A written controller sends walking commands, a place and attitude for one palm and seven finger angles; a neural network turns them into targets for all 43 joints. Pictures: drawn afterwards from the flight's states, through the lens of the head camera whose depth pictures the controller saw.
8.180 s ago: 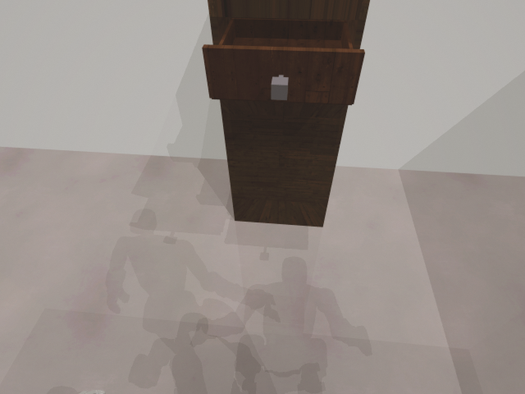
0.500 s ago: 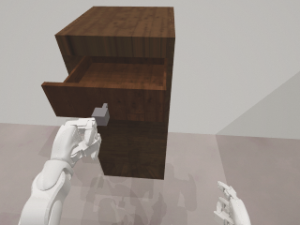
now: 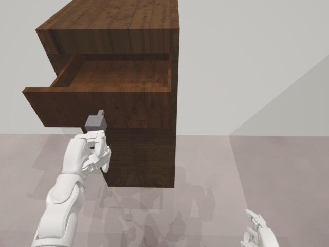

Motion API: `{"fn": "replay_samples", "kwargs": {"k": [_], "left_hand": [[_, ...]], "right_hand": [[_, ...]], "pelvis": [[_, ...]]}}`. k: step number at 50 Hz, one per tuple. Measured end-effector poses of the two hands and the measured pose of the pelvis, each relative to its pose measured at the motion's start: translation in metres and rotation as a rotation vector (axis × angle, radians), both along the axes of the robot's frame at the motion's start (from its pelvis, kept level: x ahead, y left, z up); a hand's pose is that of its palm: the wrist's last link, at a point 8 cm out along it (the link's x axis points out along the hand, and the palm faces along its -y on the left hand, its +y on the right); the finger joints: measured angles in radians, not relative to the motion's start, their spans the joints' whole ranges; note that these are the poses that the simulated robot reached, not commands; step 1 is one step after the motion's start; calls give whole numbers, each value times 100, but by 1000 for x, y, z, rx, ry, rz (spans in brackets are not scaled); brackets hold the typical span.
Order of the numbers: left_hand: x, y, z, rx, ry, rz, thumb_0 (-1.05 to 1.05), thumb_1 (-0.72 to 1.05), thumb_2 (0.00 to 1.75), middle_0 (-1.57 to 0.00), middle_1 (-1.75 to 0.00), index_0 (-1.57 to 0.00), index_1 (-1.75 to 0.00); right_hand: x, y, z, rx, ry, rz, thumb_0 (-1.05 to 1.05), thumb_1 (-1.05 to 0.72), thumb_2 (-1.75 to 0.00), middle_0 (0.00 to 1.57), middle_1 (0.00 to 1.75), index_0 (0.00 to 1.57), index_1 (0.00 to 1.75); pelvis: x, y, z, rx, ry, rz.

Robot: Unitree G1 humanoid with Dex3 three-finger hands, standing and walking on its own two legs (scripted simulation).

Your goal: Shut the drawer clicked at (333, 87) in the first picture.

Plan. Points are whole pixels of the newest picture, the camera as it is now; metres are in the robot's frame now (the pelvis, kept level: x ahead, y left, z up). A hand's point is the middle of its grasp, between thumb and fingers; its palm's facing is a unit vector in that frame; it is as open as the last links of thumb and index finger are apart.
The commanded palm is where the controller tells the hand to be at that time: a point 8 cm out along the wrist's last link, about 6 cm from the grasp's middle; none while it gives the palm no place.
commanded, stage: bring the fist close to the handle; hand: left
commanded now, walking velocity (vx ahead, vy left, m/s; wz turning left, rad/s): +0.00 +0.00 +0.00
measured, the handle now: (98, 120) +0.40 +0.21 +0.10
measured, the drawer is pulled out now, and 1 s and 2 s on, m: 0.20 0.20 0.07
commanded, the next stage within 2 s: push the drawer shut in 0.46 s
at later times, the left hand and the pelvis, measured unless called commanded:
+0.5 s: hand (106, 150) +0.31 +0.16 +0.10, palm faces +0.02 -1.00 -0.01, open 3.2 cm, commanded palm +0.28 +0.21 +0.11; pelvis +0.00 +0.00 +0.00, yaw +0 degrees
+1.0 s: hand (110, 141) +0.33 +0.16 +0.10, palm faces +0.02 -1.00 +0.00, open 3.5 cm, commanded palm +0.33 +0.22 +0.11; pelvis -0.01 +0.00 -0.01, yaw +1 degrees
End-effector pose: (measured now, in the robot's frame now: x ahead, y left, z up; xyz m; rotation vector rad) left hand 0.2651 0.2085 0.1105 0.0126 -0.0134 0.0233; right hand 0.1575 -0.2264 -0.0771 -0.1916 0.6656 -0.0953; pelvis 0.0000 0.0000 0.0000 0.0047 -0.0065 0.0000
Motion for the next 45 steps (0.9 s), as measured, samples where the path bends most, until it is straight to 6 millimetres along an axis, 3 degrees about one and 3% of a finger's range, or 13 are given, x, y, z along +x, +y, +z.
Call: {"fn": "replay_samples", "kwargs": {"k": [5, 15, 30, 35, 39, 45], "left_hand": [[11, 2, -10, 6, 4, 9, 1, 89, 90, -140, -160, -140, -160], [23, 3, -9, 4, -18, -5, 1, 90, 90, -140, -160, -140, -160], [21, 7, -12, 0, -13, -2, 1, 90, 90, -140, -160, -140, -160], [31, 4, -11, -2, -13, -6, 1, 89, 90, -140, -160, -140, -160], [42, 4, -10, -4, -7, -2, 1, 89, 90, -140, -160, -141, -160], [45, 5, -11, -8, -17, 1, 1, 90, 90, -140, -160, -147, -160]], "right_hand": [[-5, -5, -6, -9, 31, -12, 1, -90, -90, 20, 30, 20, 30], [-12, -9, -13, 2, 60, -40, 1, -90, -90, 20, 30, 20, 30], [2, -3, -9, -1, 36, -25, 1, -90, -90, 20, 30, 20, 30], [5, 1, -10, -4, 39, -14, 1, -90, -90, 20, 30, 20, 30], [2, 2, -11, -3, 54, -18, 1, -90, -90, 20, 30, 20, 30], [-8, 1, -16, -6, 91, -21, 1, -90, -90, 20, 30, 20, 30]], "pelvis": [[-2, -1, -3, -2, 17, 1], [1, -1, -4, 0, 39, -7], [3, 3, -5, -4, 45, -3], [2, 3, -6, -6, 46, 4], [1, 3, -6, -7, 51, 4], [-1, 4, -7, -9, 54, 8]]}}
